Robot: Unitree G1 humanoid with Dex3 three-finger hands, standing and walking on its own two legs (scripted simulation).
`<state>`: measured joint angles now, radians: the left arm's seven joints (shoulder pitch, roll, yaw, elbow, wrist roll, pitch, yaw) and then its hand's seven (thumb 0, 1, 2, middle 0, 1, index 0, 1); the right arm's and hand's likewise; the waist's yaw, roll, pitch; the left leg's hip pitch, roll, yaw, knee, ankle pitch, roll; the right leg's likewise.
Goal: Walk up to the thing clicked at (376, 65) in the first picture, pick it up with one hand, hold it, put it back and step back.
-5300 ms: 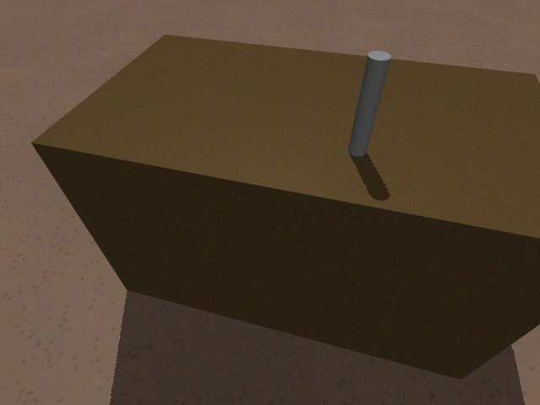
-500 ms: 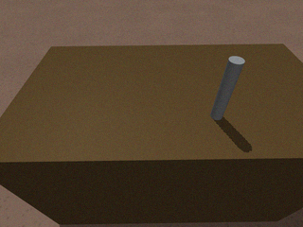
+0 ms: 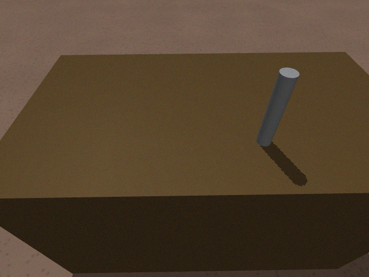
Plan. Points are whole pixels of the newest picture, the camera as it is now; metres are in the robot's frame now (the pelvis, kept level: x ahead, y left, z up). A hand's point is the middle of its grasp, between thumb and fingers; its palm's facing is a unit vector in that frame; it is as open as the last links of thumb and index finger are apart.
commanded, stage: stand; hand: right
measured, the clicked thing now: (274, 111) +0.51 -0.22 +0.08
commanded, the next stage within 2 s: rise first in 0.68 s
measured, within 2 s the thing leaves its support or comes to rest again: neither
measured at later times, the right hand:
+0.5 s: hand out of the picture +0.08 -0.25 -0.16, palm faces -0.03 +0.94 -0.34, open 7.4 cm
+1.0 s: hand out of the picture +0.16 -0.24 -0.13, palm faces +0.18 +0.93 -0.32, open 10.5 cm
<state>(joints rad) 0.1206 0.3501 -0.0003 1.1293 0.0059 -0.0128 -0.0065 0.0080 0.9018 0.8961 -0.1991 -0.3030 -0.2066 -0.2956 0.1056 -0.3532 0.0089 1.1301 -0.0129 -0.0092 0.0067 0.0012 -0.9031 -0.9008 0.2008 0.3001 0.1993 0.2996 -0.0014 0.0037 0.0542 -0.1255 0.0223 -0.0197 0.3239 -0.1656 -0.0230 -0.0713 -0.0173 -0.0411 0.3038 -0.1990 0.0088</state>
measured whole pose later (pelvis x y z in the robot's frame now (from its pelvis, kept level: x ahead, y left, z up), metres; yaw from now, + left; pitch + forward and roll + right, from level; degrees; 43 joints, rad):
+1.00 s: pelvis -0.01 +0.00 -0.01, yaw -1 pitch +2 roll +0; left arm 0.04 0.29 0.09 0.92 -0.06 -0.10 0.05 0.01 0.55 0.54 -0.08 -0.12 -0.08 -0.12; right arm 0.03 -0.29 -0.11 0.87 0.05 -0.07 -0.06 0.00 -0.55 -0.55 0.10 0.12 0.10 0.12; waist -0.01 0.00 0.05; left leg -0.29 0.02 0.00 0.46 -0.21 -0.02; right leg -0.25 -0.02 -0.02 0.46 -0.25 0.01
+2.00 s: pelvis +0.00 +0.01 -0.01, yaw -3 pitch -4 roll +0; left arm 0.26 0.22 0.14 0.60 -0.03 -0.09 0.04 -0.01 -0.55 0.04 -0.05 -0.05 -0.05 -0.04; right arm 0.46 -0.31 -0.28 -0.12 0.04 -0.20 -0.03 -0.02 0.60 -0.03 0.04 0.06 0.05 0.06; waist -0.05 -0.04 0.04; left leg -0.12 0.04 0.03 0.41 -0.22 -0.02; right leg -0.09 -0.01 0.01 0.39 -0.24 0.01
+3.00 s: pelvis -0.01 +0.01 -0.01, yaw -3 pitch -4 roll +0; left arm 0.22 0.21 0.17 0.66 0.00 -0.11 0.03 -0.01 -0.54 0.04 -0.05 -0.05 -0.06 -0.05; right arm 0.42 -0.32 -0.39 -0.15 0.05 -0.35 0.04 -0.02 0.51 -0.04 0.06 0.05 0.06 0.05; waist -0.04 -0.03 0.01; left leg -0.15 0.04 0.03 0.44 -0.23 -0.02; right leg -0.11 -0.01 0.01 0.42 -0.25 0.01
